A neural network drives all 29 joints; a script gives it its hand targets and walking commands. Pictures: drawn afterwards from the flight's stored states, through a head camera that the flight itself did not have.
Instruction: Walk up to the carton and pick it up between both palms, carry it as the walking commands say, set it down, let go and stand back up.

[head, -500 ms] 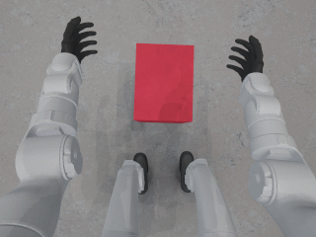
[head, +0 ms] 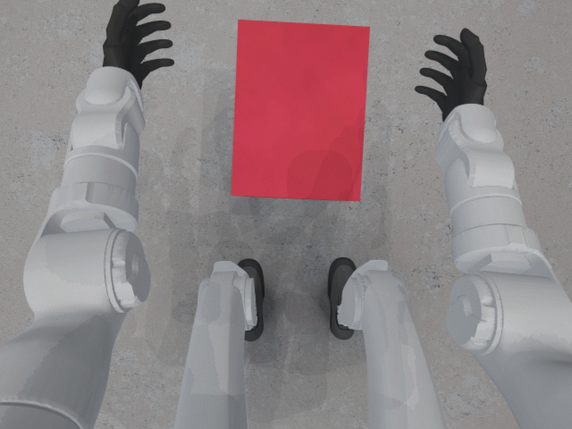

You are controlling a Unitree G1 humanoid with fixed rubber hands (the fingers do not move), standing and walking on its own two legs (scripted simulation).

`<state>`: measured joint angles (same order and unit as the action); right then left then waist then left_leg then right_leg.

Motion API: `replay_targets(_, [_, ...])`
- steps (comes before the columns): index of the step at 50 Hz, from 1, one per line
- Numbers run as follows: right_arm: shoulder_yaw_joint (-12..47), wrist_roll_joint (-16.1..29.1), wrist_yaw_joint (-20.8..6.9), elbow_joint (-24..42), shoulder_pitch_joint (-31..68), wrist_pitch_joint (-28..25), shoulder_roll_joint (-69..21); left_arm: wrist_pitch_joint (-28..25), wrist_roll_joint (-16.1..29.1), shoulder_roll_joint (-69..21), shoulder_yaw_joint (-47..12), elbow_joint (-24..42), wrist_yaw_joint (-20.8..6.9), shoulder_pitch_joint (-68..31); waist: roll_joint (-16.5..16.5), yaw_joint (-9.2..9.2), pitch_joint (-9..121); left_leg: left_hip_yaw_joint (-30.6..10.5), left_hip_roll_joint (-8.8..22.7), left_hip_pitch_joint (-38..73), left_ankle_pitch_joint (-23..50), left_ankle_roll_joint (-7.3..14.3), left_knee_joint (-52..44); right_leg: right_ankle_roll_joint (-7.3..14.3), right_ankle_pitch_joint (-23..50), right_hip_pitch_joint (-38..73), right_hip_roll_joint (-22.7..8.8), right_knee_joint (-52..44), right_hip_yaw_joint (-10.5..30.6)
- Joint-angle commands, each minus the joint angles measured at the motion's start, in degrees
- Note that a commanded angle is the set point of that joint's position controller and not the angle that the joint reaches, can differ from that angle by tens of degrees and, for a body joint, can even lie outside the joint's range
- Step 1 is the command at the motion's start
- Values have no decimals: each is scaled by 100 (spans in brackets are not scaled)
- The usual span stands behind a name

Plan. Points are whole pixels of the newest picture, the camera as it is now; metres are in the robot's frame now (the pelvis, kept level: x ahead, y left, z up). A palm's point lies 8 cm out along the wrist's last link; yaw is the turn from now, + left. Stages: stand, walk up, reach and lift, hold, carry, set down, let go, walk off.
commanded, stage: reach and lift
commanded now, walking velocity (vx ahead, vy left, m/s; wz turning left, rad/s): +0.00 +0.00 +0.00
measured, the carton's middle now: (295, 129) +0.52 +0.01 -0.43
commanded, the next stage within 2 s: none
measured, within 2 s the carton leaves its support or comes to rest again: neither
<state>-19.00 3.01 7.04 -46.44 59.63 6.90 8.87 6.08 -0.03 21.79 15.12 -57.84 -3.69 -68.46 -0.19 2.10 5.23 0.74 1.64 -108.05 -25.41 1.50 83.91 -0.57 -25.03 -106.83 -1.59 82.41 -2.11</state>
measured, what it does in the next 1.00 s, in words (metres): lowers itself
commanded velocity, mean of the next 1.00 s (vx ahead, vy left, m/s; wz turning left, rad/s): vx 0.00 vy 0.00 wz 0.00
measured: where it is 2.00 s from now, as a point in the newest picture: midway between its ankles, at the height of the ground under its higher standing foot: (296, 313)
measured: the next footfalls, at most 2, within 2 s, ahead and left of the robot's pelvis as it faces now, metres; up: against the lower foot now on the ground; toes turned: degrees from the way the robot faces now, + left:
none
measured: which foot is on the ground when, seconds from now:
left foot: down 0.00-1.00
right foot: down 0.00-1.00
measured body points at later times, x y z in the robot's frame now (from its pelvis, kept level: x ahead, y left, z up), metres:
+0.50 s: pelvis -0.03 +0.00 -0.13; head +0.32 +0.04 +0.16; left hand +0.53 +0.22 -0.27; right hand +0.50 -0.18 -0.27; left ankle +0.08 +0.11 -0.53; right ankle +0.08 -0.12 -0.53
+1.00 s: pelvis -0.04 +0.00 -0.20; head +0.33 +0.03 +0.05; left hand +0.53 +0.20 -0.38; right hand +0.51 -0.18 -0.37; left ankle +0.08 +0.11 -0.53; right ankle +0.08 -0.12 -0.53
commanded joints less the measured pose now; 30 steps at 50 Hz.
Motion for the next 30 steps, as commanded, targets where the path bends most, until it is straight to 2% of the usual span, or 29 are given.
replay_targets(1, [134, 175, 81, 702, 1209, -86, 674, -89, 184, 887, -91, 732, 91, -1471, 359, -81, 6094, 10, -517, 3294, 2365, -195, -7, -284, 2109, 2756, 576, 79, -93])
replay_targets(7, [317, 443, 193, 736, 1600, 38, 902, 45, 507, 1034, -390, 863, 227, -1842, 412, -53, 6376, 35, -485, 3134, 1995, -178, 573, -271, 1679, 2371, 569, 718, -210])
replay_targets(17, [348, 666, 205, -45, 2053, -78, 1086, 41, 670, 1016, -670, 302, 423, -2301, 533, -17, 5384, -93, -339, 2480, 1230, -196, 1274, -220, 845, 1198, 468, 1498, -279])
replay_targets(30, [683, 1063, 230, -775, 2638, -449, 1360, -209, 1011, 1013, -1109, -167, 664, -2839, 560, 21, 4966, -285, -227, 2281, 1250, -230, 2297, -224, 815, 627, 344, 2562, -235])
